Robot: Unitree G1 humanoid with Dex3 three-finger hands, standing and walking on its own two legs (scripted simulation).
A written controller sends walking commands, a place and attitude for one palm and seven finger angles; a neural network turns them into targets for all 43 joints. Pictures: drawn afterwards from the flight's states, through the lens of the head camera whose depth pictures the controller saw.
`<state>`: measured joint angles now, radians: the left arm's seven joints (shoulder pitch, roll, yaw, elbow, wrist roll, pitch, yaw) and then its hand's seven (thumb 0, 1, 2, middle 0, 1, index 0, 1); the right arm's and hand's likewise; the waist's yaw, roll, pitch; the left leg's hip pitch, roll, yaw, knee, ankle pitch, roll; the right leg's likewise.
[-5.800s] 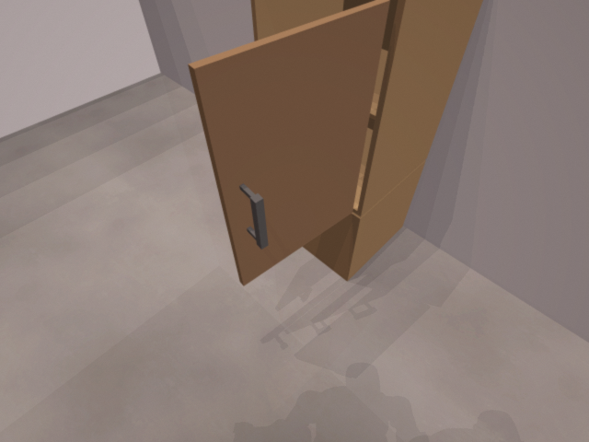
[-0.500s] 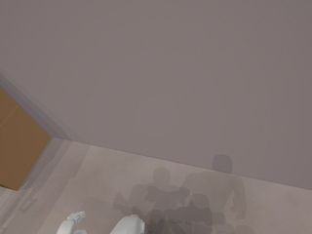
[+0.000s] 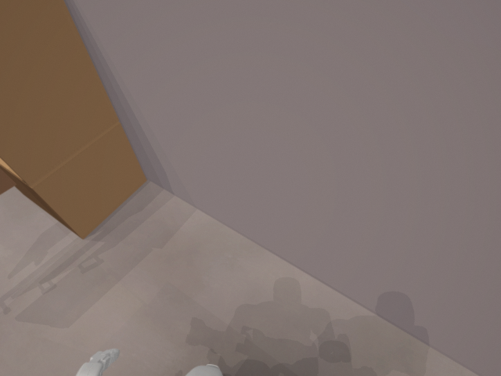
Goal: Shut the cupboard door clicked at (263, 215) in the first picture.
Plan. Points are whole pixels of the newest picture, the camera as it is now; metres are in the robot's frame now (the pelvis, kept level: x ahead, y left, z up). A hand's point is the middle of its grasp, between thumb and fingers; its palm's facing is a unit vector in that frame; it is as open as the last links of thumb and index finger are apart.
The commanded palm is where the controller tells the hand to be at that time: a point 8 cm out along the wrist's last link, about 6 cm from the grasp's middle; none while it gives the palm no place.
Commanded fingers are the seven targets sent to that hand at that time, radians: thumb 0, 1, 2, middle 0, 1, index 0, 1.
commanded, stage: turn to face it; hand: left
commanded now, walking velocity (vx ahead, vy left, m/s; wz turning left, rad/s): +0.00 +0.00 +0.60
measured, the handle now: out of the picture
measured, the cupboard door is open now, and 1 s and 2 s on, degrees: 84 84 84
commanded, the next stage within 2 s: take the last steps up to it in 1.44 s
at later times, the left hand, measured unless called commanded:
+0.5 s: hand out of the picture +0.01 +0.23 -0.16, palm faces +0.36 -0.90 -0.25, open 7.4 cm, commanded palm none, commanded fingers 0.00 0.90 0.90 -0.20 -0.30 -0.20 -0.30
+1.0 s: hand out of the picture -0.04 +0.17 -0.17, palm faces +0.61 -0.76 -0.21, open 7.4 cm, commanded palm none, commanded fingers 0.00 0.90 0.90 -0.20 -0.30 -0.20 -0.30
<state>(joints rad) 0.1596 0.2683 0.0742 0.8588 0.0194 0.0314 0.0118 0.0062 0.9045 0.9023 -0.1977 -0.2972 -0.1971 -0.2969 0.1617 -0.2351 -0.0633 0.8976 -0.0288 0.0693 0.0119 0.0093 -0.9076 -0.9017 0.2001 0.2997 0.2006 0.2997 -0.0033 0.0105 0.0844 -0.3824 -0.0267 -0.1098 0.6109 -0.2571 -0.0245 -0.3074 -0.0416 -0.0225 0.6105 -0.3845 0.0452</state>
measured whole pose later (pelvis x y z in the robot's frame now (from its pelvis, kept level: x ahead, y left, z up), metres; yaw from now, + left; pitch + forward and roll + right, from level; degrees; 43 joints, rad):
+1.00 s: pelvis +0.03 -0.02 +0.00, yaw +38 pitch +0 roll +1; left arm 0.23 0.21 0.05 0.89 0.02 0.02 0.01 0.00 0.90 0.90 -0.20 -0.30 -0.20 -0.30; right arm 0.13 -0.25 -0.06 0.90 -0.02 0.06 0.04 0.01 -0.91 -0.90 0.20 0.30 0.19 0.30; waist -0.01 -0.05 0.11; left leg -0.31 0.01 0.08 0.59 -0.26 -0.02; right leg -0.23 -0.16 -0.20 0.66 -0.40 0.05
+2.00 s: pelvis +0.09 +0.03 +0.02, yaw +56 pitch +0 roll +0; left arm 0.15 0.21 0.06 0.97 0.03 0.01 -0.02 0.01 0.91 0.90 -0.20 -0.30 -0.20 -0.30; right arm 0.32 -0.17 -0.02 1.05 -0.03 -0.02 0.00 0.01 -0.91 -0.90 0.20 0.30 0.20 0.30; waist 0.00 0.00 0.07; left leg -0.11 -0.04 0.02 0.40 -0.30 0.04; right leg -0.41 -0.08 -0.08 0.75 -0.36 0.03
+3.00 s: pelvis +0.23 +0.35 +0.03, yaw +59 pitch +0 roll +3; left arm 0.31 0.15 0.05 1.06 0.02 -0.08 0.01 0.00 0.93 0.90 -0.20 -0.30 -0.20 -0.30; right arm 0.23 -0.18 -0.05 1.05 -0.03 0.00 0.03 0.01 -0.92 -0.90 0.19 0.30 0.19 0.30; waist 0.01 -0.01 0.04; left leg -0.49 0.07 0.07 0.81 -0.24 -0.04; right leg -0.09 -0.05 -0.13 0.33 -0.24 -0.04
